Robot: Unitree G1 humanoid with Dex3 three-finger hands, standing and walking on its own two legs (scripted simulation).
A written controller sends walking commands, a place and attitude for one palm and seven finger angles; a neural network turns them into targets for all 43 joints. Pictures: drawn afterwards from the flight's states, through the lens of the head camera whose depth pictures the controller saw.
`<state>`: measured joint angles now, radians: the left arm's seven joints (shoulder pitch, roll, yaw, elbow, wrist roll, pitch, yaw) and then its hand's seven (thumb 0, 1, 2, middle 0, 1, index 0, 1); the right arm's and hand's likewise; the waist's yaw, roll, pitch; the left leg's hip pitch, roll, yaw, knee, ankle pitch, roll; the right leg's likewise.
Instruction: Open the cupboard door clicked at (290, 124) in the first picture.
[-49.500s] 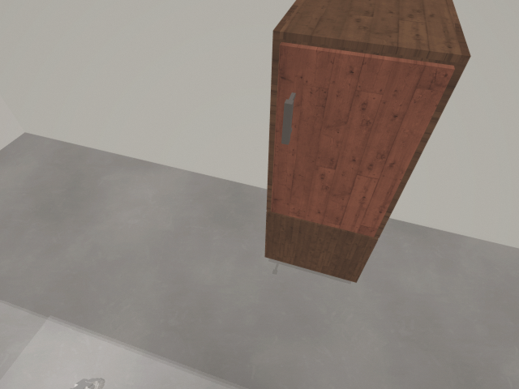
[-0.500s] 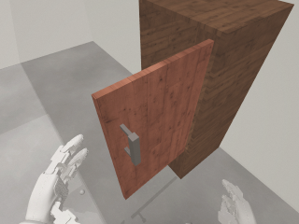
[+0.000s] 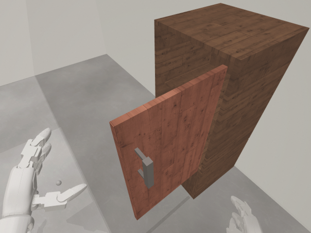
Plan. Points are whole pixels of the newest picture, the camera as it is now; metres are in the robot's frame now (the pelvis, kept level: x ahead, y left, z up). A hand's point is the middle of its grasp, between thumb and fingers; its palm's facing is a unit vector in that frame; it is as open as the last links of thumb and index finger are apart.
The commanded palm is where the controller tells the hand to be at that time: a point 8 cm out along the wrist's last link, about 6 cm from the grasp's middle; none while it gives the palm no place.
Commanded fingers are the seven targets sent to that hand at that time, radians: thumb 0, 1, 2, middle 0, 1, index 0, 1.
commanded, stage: draw the hand back to the body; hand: left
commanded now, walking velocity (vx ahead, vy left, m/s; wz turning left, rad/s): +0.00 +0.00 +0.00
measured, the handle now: (144, 168) +0.28 +0.07 +0.03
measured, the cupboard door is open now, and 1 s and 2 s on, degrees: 92 92 92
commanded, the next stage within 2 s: step back with the hand held close in 0.70 s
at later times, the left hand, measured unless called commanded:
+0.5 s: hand (37, 158) +0.20 +0.25 +0.18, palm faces +0.47 -0.80 -0.38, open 7.8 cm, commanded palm +0.14 +0.28 +0.19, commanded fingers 0.00 0.90 0.90 -0.20 -0.30 -0.20 -0.30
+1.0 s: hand (39, 162) +0.19 +0.24 +0.18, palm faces +0.44 -0.79 -0.43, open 7.5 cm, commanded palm +0.13 +0.27 +0.19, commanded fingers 0.00 0.90 0.90 -0.20 -0.30 -0.20 -0.30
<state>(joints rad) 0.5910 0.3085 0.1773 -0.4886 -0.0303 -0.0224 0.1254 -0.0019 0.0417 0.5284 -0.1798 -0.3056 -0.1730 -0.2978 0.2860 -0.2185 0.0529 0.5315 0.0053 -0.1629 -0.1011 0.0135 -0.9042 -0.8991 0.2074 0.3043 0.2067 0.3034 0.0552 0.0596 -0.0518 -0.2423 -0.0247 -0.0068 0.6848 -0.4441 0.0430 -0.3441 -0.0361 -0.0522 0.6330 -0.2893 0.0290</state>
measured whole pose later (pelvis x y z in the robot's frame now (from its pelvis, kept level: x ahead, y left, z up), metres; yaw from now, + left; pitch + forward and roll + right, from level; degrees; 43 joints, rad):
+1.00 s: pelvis -0.02 -0.02 +0.02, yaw -1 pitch -2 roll -1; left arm 0.46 0.34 0.39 -0.39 -0.03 -0.16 0.12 0.02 0.89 0.89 -0.21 -0.31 -0.21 -0.30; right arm 0.18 -0.23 0.02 0.60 -0.01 -0.08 -0.08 0.01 -0.90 -0.90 0.21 0.30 0.21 0.30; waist 0.02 0.06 0.02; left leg -0.13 0.00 0.00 0.47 -0.31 0.01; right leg -0.23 -0.01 -0.05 0.42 -0.15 0.00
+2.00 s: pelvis -0.12 -0.01 -0.01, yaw +2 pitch +0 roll -1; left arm 0.52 0.41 0.47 -0.58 0.01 -0.26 0.17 0.02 0.88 0.89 -0.22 -0.31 -0.21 -0.30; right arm 0.20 -0.22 -0.03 0.58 -0.01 -0.08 -0.08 0.01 -0.91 -0.90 0.21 0.30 0.21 0.30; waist -0.04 -0.01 0.07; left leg -0.47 -0.01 0.01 0.72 -0.24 0.05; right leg -0.54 0.02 0.03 0.75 -0.22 0.03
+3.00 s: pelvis -0.34 -0.05 +0.01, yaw -1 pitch -1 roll +0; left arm 0.49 0.35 0.38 -0.43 0.00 -0.20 0.17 0.02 0.88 0.89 -0.22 -0.31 -0.21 -0.30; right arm 0.30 -0.23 -0.01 0.67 -0.02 -0.11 -0.10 0.01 -0.90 -0.90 0.21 0.30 0.21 0.30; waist -0.02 -0.02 -0.07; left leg -0.24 0.03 0.06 0.54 -0.35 0.03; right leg -0.31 -0.01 -0.07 0.58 -0.27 -0.03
